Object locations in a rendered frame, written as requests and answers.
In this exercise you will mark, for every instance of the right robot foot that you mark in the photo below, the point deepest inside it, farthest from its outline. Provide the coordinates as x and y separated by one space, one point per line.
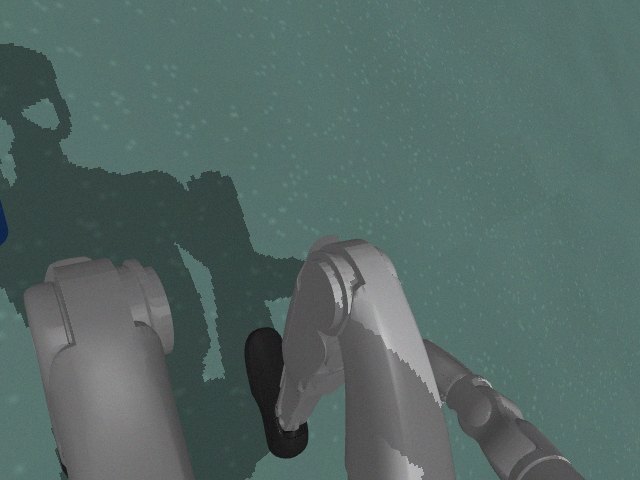
264 365

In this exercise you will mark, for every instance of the right robot arm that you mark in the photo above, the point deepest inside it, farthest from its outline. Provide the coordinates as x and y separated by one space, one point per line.
515 448

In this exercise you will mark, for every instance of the can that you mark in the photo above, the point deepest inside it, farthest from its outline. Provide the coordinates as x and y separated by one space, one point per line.
3 226

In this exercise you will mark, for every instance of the right robot hand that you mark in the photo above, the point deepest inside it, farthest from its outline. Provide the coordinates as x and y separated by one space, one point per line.
446 368

